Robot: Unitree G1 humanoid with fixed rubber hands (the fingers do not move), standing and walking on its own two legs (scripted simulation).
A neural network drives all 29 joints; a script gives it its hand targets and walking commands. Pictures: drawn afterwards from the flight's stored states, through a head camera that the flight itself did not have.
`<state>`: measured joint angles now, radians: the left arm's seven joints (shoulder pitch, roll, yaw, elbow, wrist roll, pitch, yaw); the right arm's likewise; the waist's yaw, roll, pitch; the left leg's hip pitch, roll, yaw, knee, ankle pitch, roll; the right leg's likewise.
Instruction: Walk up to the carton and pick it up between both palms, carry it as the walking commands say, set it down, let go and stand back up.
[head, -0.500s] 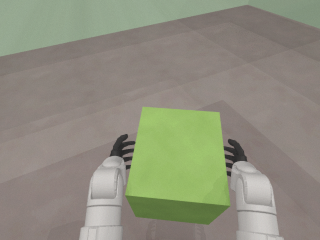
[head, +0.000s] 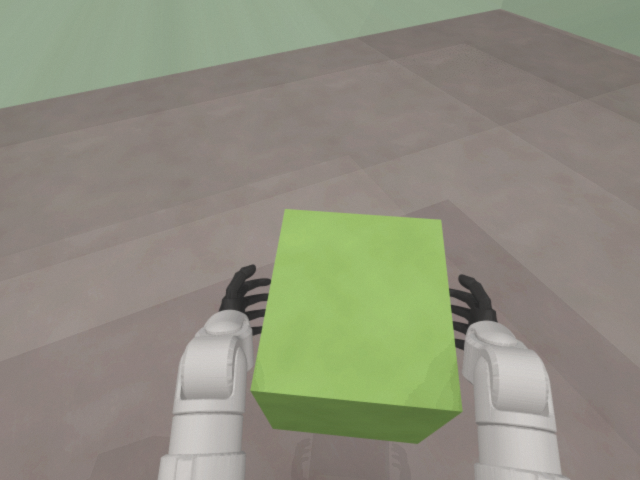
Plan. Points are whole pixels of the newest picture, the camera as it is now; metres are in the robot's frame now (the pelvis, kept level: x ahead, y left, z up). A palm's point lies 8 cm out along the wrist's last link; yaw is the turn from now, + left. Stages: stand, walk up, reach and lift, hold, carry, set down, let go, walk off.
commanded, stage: carry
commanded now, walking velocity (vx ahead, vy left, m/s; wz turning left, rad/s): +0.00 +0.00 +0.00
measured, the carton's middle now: (352, 329) +0.33 -0.01 -0.01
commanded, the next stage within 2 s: none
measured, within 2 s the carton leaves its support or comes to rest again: neither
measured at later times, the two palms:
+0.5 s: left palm (224, 336) +0.27 +0.15 +0.07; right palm (473, 349) +0.26 -0.15 +0.06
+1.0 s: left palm (200, 326) +0.28 +0.18 +0.07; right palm (447, 328) +0.28 -0.12 +0.08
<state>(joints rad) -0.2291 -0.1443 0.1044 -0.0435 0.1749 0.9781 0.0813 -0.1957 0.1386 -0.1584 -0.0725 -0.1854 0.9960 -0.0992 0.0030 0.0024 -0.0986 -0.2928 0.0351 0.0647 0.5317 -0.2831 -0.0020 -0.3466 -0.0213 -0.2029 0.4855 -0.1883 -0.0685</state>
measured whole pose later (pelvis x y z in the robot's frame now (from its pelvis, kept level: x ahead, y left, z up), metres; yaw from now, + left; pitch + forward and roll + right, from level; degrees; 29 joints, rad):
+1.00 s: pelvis +0.00 +0.04 +0.00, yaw -1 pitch +4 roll -1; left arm -0.21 -0.14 0.09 -0.10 0.17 0.97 0.09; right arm -0.19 0.14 -0.15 -0.12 -0.15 0.99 -0.11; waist 0.02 -0.03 -0.11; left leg -0.32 0.00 0.09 0.54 -0.29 0.05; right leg -0.38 -0.06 -0.18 0.48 -0.16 -0.02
